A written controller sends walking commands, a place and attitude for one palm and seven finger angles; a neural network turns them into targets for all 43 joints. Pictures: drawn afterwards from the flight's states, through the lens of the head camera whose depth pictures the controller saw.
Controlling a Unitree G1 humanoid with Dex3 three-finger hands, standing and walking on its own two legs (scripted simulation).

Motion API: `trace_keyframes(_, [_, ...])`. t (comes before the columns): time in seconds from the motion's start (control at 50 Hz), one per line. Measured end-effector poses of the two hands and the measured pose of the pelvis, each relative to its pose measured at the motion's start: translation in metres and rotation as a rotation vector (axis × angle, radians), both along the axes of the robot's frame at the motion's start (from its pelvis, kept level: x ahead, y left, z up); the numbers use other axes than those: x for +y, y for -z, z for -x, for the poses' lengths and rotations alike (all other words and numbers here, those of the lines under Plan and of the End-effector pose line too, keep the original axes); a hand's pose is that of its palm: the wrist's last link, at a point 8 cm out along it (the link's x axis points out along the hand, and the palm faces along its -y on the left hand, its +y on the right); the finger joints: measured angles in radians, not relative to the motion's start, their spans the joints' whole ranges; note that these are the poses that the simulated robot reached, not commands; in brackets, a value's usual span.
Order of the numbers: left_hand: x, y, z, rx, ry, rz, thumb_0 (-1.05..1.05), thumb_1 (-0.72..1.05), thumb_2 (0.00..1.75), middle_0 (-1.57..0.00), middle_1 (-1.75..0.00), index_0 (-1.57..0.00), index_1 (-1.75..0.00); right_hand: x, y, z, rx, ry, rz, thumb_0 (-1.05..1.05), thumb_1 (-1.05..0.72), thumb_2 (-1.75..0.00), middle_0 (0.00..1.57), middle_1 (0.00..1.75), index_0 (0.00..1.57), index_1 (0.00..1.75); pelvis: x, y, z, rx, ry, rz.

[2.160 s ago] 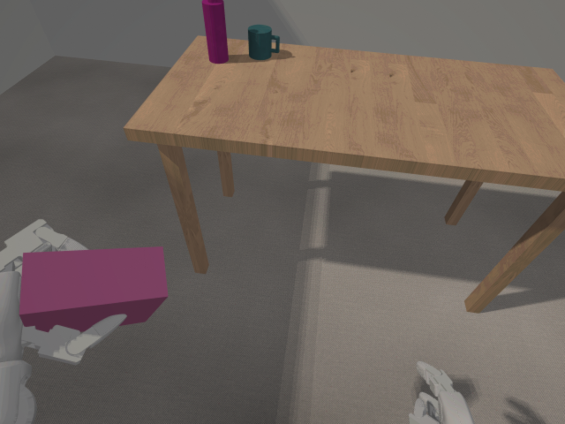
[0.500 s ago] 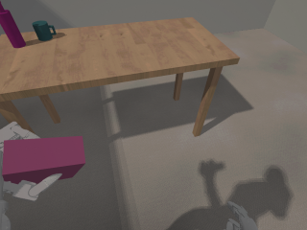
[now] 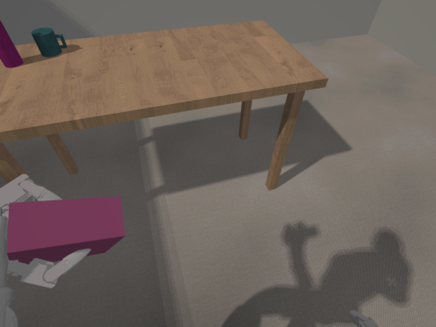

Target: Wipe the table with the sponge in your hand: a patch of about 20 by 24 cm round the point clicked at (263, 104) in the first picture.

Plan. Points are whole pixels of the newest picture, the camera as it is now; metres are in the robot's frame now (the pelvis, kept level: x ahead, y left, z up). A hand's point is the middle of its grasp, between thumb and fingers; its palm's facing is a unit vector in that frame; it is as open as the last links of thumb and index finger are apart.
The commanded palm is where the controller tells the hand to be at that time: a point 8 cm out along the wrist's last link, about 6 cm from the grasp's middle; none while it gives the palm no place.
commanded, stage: take the last steps up to it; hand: left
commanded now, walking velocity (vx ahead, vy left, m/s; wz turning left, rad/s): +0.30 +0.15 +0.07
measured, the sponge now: (82, 230) +0.22 +0.21 +0.14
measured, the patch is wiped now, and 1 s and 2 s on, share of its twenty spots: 0.00 0.00 0.00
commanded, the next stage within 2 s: come to a stop and stand still in 1.48 s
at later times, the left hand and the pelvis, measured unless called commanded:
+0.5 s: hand (60, 186) +0.28 +0.27 +0.15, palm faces +0.40 -0.77 -0.49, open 9.4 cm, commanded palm +0.23 +0.31 +0.17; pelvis +0.08 +0.02 -0.01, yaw +3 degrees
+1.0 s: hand (62, 114) +0.41 +0.31 +0.18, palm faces +0.37 -0.80 -0.48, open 9.4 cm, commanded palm +0.36 +0.37 +0.17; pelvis +0.20 +0.09 -0.01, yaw +0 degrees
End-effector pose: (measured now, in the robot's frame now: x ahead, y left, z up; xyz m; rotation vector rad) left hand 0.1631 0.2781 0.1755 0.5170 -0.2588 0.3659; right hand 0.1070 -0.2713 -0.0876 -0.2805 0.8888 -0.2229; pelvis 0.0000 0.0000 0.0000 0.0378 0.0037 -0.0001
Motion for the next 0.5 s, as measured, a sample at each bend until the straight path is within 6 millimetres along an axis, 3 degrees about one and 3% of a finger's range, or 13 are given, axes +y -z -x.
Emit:
trace_keyframes(0.12, [0.02, 0.006, -0.017, -0.079, 0.004, 0.036, 0.0, -0.44, 1.0, -0.83, -1.35, -0.83, -1.35, 0.039, -0.005, -0.042, -0.134, -0.029, -0.022, 0.02, -0.91, -0.9, 0.19, 0.3, 0.2, 0.3, 0.02, 0.01, -0.011, -0.032, -0.007, 0.009])
trace_keyframes(0.28, [0.021, -0.016, -0.041, -0.06, 0.005, -0.057, 0.0, -0.44, 1.0, -0.83, -1.35, -0.83, -1.35, 0.097, 0.009, -0.083, -0.182, -0.091, -0.205, 0.01, -0.9, -0.9, 0.2, 0.3, 0.2, 0.3, 0.023, 0.008, -0.039, -0.015, -0.008, 0.029])
trace_keyframes(0.4, [0.015, -0.005, -0.063, -0.004, -0.022, -0.073, 0.0, -0.44, 1.0, -0.83, -1.35, -0.83, -1.35, 0.097, 0.042, -0.104, -0.066, -0.13, -0.24, 0.01, -0.9, -0.9, 0.2, 0.3, 0.21, 0.3, 0.019, 0.018, -0.06, -0.021, -0.046, 0.033])
trace_keyframes(0.5, [0.025, 0.009, -0.081, 0.09, -0.049, -0.028, 0.0, -0.44, 1.0, -0.83, -1.35, -0.83, -1.35, 0.075, 0.035, -0.117, 0.017, -0.106, -0.179, 0.02, -0.9, -0.9, 0.2, 0.3, 0.21, 0.3, 0.023, 0.006, -0.08, -0.005, -0.044, 0.009])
